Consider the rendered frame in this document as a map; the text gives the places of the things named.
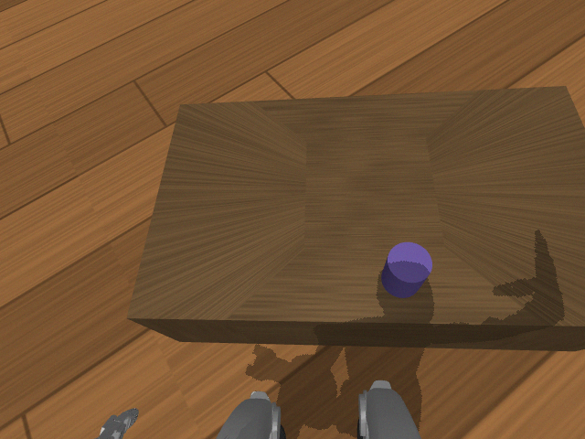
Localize left robot hand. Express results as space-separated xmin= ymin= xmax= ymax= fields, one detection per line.
xmin=94 ymin=408 xmax=139 ymax=439

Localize can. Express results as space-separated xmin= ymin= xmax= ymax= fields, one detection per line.
xmin=381 ymin=242 xmax=432 ymax=298

